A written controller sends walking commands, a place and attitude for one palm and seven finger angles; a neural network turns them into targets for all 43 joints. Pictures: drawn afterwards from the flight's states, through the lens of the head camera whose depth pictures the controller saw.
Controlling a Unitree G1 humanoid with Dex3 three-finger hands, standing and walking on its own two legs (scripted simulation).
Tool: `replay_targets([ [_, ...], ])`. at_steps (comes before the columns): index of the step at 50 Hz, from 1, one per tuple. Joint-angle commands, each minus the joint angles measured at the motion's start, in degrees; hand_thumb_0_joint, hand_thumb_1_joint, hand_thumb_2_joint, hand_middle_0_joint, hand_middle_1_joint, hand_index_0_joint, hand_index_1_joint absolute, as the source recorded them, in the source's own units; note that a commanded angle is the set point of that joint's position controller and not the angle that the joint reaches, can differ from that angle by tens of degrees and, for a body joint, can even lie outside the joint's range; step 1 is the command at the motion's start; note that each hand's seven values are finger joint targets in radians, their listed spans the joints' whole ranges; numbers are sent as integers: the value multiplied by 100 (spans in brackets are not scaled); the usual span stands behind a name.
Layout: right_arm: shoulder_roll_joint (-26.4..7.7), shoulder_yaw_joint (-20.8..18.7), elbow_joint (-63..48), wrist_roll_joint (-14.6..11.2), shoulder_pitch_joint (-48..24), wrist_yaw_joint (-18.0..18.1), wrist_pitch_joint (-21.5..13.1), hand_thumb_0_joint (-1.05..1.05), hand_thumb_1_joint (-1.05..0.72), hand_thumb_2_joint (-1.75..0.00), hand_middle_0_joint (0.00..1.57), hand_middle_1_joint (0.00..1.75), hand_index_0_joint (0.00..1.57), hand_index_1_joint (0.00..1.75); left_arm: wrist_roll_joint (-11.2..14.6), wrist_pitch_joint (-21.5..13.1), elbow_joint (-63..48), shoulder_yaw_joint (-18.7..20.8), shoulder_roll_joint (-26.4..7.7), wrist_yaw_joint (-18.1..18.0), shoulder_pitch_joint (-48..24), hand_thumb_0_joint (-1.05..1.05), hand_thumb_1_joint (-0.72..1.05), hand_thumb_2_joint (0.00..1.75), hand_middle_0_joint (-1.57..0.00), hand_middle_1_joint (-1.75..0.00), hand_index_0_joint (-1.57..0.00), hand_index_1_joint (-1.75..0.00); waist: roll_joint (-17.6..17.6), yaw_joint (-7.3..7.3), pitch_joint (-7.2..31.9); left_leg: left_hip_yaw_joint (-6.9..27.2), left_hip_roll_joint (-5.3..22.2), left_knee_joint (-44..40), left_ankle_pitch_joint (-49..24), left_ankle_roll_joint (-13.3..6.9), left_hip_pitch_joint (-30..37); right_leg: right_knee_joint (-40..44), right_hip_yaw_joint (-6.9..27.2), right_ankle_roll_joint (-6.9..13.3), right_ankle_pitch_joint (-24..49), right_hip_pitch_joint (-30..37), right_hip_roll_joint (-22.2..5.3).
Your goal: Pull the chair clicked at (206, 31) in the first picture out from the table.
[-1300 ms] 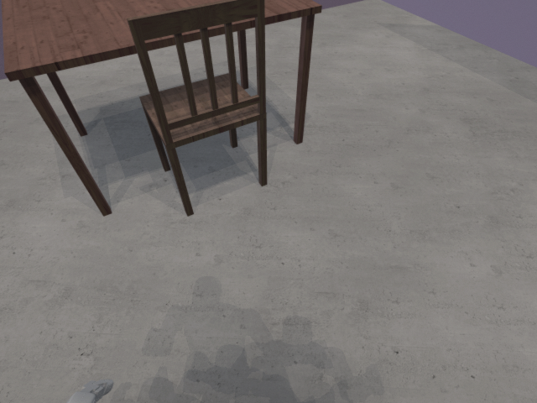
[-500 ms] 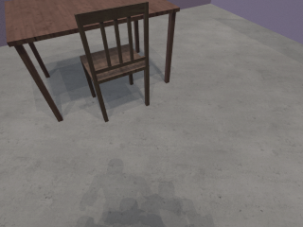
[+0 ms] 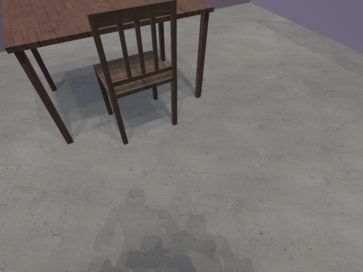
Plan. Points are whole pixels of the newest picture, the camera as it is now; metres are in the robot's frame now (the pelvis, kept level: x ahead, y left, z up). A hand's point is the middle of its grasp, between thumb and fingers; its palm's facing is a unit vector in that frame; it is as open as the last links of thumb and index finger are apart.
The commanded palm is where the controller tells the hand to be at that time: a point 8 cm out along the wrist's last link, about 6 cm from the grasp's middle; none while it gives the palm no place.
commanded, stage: look at it before walking up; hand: left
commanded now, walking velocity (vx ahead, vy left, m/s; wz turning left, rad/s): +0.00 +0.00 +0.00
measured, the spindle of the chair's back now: (140, 49) +1.18 +0.29 -0.10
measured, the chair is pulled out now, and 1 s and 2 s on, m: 0.00 0.00 0.00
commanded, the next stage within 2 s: walk to a spot facing it in 0.44 s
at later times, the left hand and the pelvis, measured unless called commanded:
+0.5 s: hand out of the picture +0.08 +0.25 -0.16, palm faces -0.03 -0.94 -0.33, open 7.3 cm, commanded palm none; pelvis +0.00 +0.00 +0.00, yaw +0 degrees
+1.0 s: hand out of the picture +0.12 +0.15 -0.18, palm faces -0.13 -0.97 -0.23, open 7.3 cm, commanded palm none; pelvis +0.08 -0.04 -0.03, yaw -11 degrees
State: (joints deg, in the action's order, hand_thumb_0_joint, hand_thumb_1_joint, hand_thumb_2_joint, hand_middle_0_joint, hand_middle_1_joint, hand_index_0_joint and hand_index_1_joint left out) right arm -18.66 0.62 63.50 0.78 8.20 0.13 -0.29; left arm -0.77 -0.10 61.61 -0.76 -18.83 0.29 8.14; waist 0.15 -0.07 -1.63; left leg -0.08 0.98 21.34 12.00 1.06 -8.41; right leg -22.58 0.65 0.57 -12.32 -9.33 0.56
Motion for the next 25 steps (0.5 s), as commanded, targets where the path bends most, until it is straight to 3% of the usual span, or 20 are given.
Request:
replay_targets([
  [1,-1102,-221,-358,-18,-244,75,-155,0,-90,-90,20,30,20,30,20,-141,-333,247,-1152,-104,-202,0,90,90,-20,-30,-20,-30,13,16,375,507,574,-257,-829,-248,139,366,626,142,798,44,-700],
  [25,-1132,-223,-380,-31,-314,78,-156,0,-90,-90,20,30,20,30,8,-147,-321,250,-1163,-108,-174,0,90,90,-20,-30,-20,-30,34,14,354,526,597,-357,-959,-251,250,425,605,117,935,111,-688],
])
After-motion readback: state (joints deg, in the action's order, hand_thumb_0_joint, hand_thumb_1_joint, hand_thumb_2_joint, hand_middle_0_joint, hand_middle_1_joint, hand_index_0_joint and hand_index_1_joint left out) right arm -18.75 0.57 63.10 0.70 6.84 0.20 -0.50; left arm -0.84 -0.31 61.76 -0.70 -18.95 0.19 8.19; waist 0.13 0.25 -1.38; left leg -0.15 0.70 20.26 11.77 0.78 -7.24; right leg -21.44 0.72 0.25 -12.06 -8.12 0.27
